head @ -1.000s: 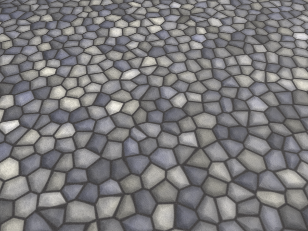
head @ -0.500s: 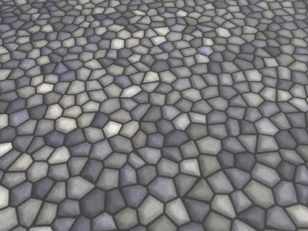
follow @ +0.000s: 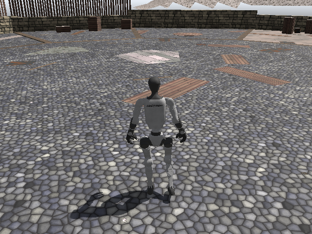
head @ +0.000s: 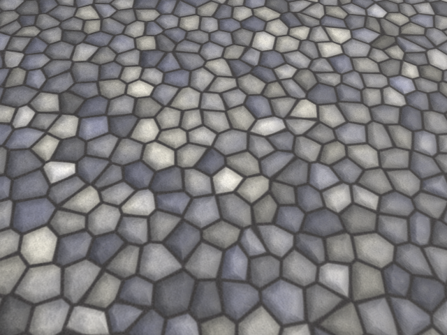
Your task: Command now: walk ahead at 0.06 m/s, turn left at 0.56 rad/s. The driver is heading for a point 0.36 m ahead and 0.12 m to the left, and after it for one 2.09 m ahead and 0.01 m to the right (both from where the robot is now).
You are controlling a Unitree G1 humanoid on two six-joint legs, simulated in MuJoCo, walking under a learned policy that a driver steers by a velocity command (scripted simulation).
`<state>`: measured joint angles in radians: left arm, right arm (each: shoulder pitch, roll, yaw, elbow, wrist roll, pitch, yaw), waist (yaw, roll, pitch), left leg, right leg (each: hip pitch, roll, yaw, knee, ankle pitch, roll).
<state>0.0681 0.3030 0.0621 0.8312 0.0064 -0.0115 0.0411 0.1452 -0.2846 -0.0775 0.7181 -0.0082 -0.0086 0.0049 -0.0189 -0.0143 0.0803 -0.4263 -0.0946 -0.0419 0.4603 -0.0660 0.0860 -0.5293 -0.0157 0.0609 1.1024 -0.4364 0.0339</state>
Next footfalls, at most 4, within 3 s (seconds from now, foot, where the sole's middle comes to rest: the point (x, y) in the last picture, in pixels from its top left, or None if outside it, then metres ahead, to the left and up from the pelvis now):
0.30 right None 0.13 -0.16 -0.77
0.76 left None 0.12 0.14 -0.77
1.20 right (167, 316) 0.46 0.16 -0.77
1.62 left None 0.36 0.36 -0.77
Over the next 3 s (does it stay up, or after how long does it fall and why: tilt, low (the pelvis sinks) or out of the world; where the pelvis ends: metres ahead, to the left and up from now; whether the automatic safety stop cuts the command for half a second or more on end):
stays up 0.33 0.19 0.00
